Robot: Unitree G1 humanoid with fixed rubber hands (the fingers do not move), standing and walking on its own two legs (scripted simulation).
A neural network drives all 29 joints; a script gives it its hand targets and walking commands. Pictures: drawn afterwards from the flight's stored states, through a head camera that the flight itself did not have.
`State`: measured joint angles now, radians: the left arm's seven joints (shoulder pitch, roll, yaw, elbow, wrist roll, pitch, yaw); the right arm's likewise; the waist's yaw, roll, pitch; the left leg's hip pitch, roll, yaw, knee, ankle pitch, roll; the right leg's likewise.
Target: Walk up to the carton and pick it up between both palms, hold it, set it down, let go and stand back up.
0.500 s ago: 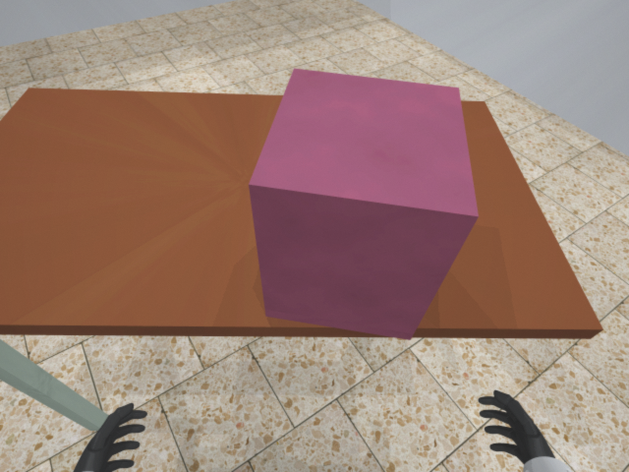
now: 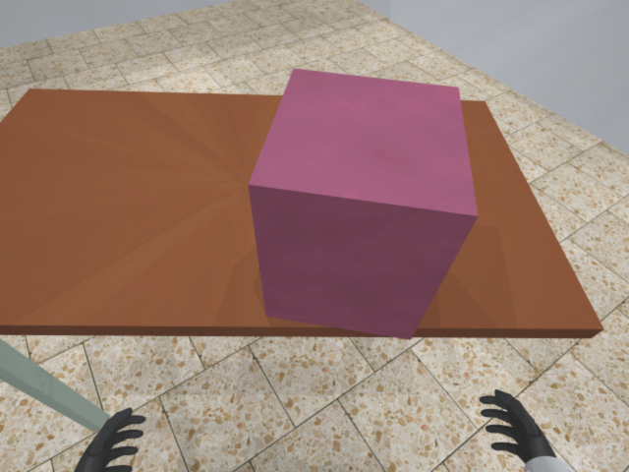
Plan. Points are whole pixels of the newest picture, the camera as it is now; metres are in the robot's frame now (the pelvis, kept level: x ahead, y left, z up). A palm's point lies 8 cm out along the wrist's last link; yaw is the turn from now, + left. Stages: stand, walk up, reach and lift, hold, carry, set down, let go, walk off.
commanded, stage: stand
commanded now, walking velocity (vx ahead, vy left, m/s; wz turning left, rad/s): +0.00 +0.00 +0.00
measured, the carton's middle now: (354, 210) +0.40 -0.05 +0.11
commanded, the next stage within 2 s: walk up in 1.16 s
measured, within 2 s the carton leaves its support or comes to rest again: neither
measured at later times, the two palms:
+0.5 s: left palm out of the picture +0.13 +0.28 -0.08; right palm (537, 458) +0.15 -0.27 -0.07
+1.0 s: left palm out of the picture +0.11 +0.28 -0.08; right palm (542, 470) +0.14 -0.27 -0.06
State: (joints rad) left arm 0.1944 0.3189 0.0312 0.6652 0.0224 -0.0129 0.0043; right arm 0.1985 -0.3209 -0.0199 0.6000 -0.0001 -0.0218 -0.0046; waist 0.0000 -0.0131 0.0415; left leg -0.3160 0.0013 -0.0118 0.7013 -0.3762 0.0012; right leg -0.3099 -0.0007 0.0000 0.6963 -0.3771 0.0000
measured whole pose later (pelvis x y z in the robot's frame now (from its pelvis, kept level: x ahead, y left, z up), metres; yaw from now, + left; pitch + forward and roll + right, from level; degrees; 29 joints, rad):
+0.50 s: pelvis -0.01 +0.00 +0.00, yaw +0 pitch -1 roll +0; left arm 0.19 0.32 0.03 0.68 0.02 -0.01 0.00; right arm 0.20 -0.33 -0.02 0.60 0.00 -0.02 0.00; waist 0.00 -0.01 0.04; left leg -0.32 0.00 -0.01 0.70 -0.37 0.00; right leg -0.31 0.00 0.00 0.70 -0.37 0.00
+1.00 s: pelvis -0.02 +0.00 +0.00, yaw +0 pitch -2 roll +0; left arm 0.19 0.32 0.03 0.70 0.02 -0.01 0.00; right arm 0.20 -0.33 -0.02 0.60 0.00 -0.03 0.00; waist 0.00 0.00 0.04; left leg -0.32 0.00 -0.01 0.70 -0.35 0.00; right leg -0.31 0.00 0.00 0.70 -0.35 0.00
